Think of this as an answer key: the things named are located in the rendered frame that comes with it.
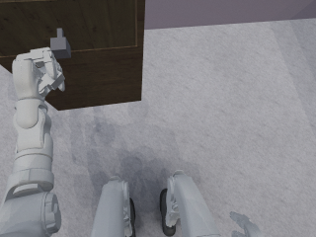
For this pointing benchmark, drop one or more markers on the left robot shin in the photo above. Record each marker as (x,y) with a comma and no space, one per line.
(126,214)

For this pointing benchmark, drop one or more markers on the handle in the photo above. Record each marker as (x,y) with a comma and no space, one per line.
(60,46)

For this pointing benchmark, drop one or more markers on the left robot upper arm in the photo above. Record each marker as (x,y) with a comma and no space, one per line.
(36,215)

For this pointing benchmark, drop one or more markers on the robot left hand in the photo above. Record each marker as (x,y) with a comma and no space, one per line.
(27,75)

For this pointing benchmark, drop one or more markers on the robot left forearm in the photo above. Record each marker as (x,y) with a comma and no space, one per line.
(32,164)

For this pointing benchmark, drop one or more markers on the robot right hand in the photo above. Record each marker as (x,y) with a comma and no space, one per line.
(250,229)

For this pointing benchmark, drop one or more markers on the robot left thigh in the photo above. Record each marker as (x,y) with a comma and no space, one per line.
(108,220)

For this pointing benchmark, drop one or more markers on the drawer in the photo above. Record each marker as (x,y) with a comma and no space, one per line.
(87,24)

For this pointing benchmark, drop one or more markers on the cabinet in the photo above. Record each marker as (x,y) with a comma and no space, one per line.
(99,76)

